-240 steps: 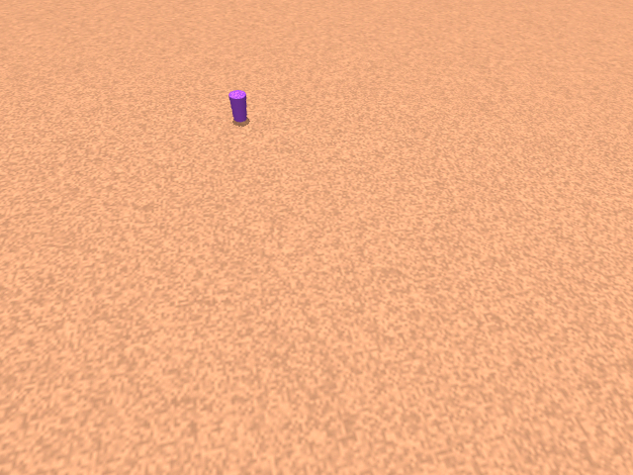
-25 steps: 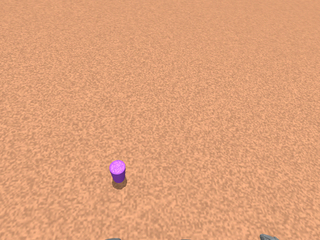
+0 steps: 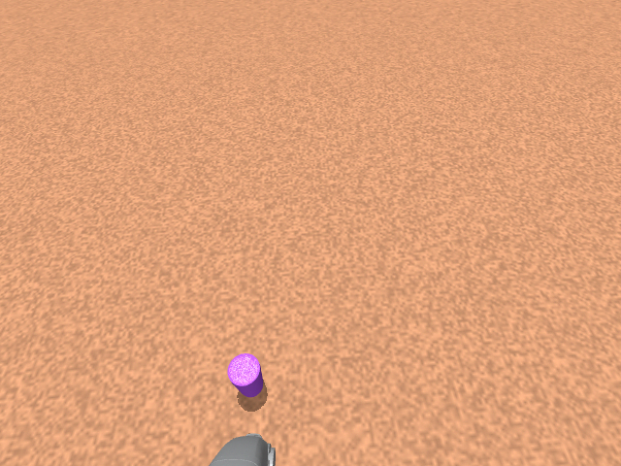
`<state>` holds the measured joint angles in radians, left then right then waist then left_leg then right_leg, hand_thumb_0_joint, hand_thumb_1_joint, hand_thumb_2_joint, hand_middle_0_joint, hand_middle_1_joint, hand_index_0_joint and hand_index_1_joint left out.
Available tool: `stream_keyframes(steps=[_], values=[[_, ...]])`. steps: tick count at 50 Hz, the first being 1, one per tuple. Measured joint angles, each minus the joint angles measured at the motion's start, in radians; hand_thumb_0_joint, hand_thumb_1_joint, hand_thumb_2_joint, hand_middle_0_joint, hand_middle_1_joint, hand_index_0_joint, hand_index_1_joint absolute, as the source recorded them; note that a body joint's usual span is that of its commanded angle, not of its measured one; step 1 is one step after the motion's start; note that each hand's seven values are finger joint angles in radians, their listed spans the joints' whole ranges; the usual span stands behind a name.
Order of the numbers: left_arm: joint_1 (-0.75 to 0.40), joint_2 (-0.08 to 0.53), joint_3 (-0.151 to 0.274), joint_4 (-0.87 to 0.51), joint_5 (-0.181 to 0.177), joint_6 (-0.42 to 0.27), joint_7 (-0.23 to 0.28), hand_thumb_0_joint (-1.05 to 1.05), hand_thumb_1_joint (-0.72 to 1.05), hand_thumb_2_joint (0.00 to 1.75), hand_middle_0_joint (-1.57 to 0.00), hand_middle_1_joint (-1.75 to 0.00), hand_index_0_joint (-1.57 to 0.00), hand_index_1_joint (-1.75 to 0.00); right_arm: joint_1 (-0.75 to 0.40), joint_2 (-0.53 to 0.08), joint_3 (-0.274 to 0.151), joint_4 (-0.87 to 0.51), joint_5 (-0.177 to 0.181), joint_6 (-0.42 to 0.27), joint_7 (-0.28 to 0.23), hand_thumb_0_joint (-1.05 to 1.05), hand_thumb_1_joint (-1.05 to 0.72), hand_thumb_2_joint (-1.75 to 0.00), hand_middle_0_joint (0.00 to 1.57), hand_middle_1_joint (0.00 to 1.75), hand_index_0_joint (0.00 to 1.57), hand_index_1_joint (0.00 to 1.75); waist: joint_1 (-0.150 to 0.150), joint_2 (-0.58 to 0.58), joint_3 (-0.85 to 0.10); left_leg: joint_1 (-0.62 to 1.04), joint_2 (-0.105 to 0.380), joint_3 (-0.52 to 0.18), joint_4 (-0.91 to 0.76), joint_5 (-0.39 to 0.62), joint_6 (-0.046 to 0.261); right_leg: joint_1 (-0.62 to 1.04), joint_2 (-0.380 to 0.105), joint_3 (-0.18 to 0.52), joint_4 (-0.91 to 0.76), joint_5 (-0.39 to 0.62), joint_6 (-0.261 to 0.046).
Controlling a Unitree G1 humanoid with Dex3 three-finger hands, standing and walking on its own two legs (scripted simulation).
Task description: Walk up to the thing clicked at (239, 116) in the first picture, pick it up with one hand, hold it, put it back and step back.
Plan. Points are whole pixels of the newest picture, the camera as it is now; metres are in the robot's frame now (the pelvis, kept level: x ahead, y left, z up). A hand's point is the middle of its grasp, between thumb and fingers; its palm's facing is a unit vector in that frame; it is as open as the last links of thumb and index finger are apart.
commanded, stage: walk up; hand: left
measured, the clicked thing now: (247, 377) +0.44 +0.22 -0.69
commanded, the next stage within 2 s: none
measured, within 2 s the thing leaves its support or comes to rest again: neither
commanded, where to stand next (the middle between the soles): +0.10 +0.01 m, yaw -1 degrees
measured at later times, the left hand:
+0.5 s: hand out of the picture +0.09 +0.29 -0.16, palm faces -0.04 -0.93 -0.35, open 7.4 cm
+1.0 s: hand (124, 439) +0.18 +0.28 -0.14, palm faces -0.07 -0.94 -0.33, open 7.4 cm
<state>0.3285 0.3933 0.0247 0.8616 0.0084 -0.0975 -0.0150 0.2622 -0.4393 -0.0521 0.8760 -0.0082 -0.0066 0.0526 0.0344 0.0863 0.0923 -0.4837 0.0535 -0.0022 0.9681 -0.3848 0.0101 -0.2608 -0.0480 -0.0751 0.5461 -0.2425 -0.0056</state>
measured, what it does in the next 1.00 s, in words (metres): steps on the spot: left foot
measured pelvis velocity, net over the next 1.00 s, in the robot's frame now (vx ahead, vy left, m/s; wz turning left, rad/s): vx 0.07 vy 0.03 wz -0.04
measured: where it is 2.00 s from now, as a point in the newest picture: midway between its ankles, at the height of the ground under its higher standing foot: outside the picture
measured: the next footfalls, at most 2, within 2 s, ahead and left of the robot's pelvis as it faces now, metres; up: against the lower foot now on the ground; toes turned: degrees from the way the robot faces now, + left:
left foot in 0.14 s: +0.16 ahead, +0.15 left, +0.00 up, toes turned +3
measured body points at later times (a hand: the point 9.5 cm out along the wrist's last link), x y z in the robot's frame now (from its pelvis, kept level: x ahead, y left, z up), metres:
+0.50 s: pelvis +0.05 +0.03 +0.00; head +0.06 +0.03 +0.45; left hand +0.09 +0.34 -0.14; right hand +0.16 -0.26 -0.13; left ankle +0.12 +0.15 -0.73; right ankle +0.04 -0.10 -0.73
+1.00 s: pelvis +0.07 +0.03 +0.01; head +0.07 +0.04 +0.46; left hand +0.18 +0.33 -0.12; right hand +0.14 -0.27 -0.11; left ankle +0.12 +0.15 -0.73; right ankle +0.04 -0.10 -0.73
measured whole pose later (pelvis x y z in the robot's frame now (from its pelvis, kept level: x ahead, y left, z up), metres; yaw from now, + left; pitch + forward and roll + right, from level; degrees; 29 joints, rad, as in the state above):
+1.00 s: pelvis +0.07 +0.03 +0.01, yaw -2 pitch -2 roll -1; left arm 0.05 0.35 -0.01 1.15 0.00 -0.01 -0.01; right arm 0.05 -0.36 0.00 1.18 0.00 -0.01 0.02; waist -0.01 0.00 0.05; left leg -0.21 0.05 0.07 0.35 -0.11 0.00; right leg -0.08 -0.02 0.00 0.33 -0.21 0.03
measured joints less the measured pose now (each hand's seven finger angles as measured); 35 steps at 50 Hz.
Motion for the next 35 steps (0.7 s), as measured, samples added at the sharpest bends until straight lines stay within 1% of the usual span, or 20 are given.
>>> stream_keyframes(steps=[4,7,8,9,11,12,13,15,17,18,20,26,35], values=[[0.0,0.011,-0.011,0.005,0.004,0.015,0.015,0.01,0.9,0.9,-0.2,-0.3,-0.21,-0.3,-0.046,0.016,0.001,0.0,0.004,0.003,-0.007,0.01,-0.9,-0.89,0.21,0.3,0.2,0.3,0.011,-0.023,0.018,0.005,0.014,0.008,-0.18,0.097,-0.007,0.011,-0.01,0.012,0.024,-0.033,0.015],[-0.017,0.017,-0.021,0.014,-0.004,0.038,0.021,0.01,0.9,0.9,-0.2,-0.3,-0.21,-0.3,-0.068,0.02,0.002,0.008,0.006,-0.008,-0.016,0.01,-0.9,-0.89,0.21,0.3,0.2,0.3,0.009,-0.038,0.018,0.071,0.002,0.025,-0.329,0.225,0.005,-0.013,-0.023,0.016,0.121,-0.101,0.033],[-0.03,0.019,-0.023,0.021,-0.008,0.047,0.024,0.01,0.9,0.9,-0.2,-0.3,-0.21,-0.3,-0.075,0.025,0.0,0.016,0.003,-0.012,-0.021,0.01,-0.9,-0.89,0.21,0.3,0.2,0.3,0.005,-0.05,0.019,0.078,-0.008,0.027,-0.331,0.202,-0.006,-0.028,-0.035,0.018,0.165,-0.129,0.036],[-0.051,0.021,-0.023,0.029,-0.014,0.059,0.028,0.01,0.9,0.9,-0.2,-0.3,-0.21,-0.3,-0.087,0.036,0.001,0.023,0.001,-0.013,-0.027,0.01,-0.9,-0.89,0.21,0.3,0.2,0.3,0.006,-0.07,0.026,0.071,-0.02,0.034,-0.307,0.182,-0.007,-0.042,-0.038,0.04,0.203,-0.163,0.024],[-0.085,0.022,-0.025,0.045,-0.021,0.079,0.035,0.01,0.91,0.9,-0.2,-0.3,-0.21,-0.3,-0.108,0.055,0.014,0.033,0.005,-0.01,-0.029,0.01,-0.9,-0.89,0.21,0.3,0.2,0.3,0.004,-0.095,0.033,0.065,-0.027,0.041,-0.279,0.164,-0.001,-0.066,-0.015,0.077,0.276,-0.259,0.002],[-0.097,0.022,-0.026,0.056,-0.021,0.086,0.036,0.01,0.91,0.9,-0.2,-0.3,-0.21,-0.3,-0.119,0.065,0.021,0.037,0.006,-0.007,-0.03,0.01,-0.9,-0.89,0.21,0.3,0.2,0.3,0.002,-0.105,0.031,0.066,-0.027,0.043,-0.277,0.161,0.002,-0.073,-0.006,0.083,0.296,-0.279,-0.005],[-0.105,0.021,-0.027,0.067,-0.022,0.089,0.036,0.01,0.91,0.9,-0.2,-0.3,-0.21,-0.3,-0.129,0.073,0.027,0.042,0.005,-0.004,-0.031,0.01,-0.9,-0.89,0.21,0.3,0.2,0.3,0.0,-0.113,0.027,0.068,-0.026,0.047,-0.279,0.16,0.003,-0.075,-0.002,0.082,0.297,-0.279,-0.01],[-0.112,0.016,-0.026,0.091,-0.02,0.085,0.032,0.01,0.91,0.9,-0.2,-0.3,-0.21,-0.29,-0.15,0.08,0.036,0.049,0.002,0.002,-0.032,0.01,-0.9,-0.89,0.21,0.3,0.2,0.3,-0.003,-0.117,0.015,0.067,-0.02,0.055,-0.277,0.155,0.002,-0.058,0.002,0.069,0.237,-0.232,-0.015],[-0.12,0.0,-0.024,0.123,-0.011,0.081,0.029,0.01,0.91,0.9,-0.2,-0.3,-0.21,-0.29,-0.169,0.077,0.04,0.058,0.004,0.007,-0.032,0.01,-0.9,-0.89,0.21,0.3,0.2,0.3,-0.01,-0.095,0.011,0.066,-0.005,0.047,-0.264,0.147,-0.003,-0.032,0.018,0.058,0.175,-0.137,0.006],[-0.121,-0.009,-0.025,0.137,-0.005,0.081,0.027,0.01,0.91,0.9,-0.2,-0.3,-0.21,-0.29,-0.175,0.077,0.04,0.067,0.007,0.01,-0.033,0.01,-0.9,-0.89,0.21,0.3,0.2,0.3,-0.013,-0.081,0.007,0.07,0.003,0.039,-0.268,0.147,-0.006,-0.018,0.026,0.051,0.153,-0.123,0.017],[-0.116,-0.016,-0.029,0.158,0.002,0.083,0.021,0.01,0.91,0.9,-0.2,-0.3,-0.21,-0.29,-0.182,0.086,0.045,0.091,0.012,0.014,-0.032,0.01,-0.9,-0.89,0.21,0.3,0.2,0.3,-0.013,-0.079,-0.01,0.089,0.004,0.041,-0.308,0.16,-0.01,-0.002,0.027,0.052,0.115,-0.111,0.024],[-0.13,-0.03,-0.039,0.219,-0.002,0.078,0.014,0.01,0.91,0.9,-0.2,-0.3,-0.21,-0.3,-0.195,0.085,0.058,0.167,0.014,0.005,-0.027,0.01,-0.9,-0.89,0.21,0.3,0.2,0.3,-0.011,-0.065,-0.031,0.147,0.005,0.047,-0.408,0.199,-0.014,0.057,0.031,0.054,0.006,-0.067,0.026],[-0.199,-0.035,-0.039,0.266,-0.009,0.081,0.012,0.01,0.91,0.9,-0.2,-0.3,-0.21,-0.3,-0.216,0.074,0.054,0.249,0.017,0.0,-0.033,0.01,-0.9,-0.89,0.21,0.3,0.2,0.3,-0.022,-0.062,-0.026,0.219,0.0,0.058,-0.522,0.244,-0.017,0.123,0.029,0.06,-0.106,-0.02,0.027]])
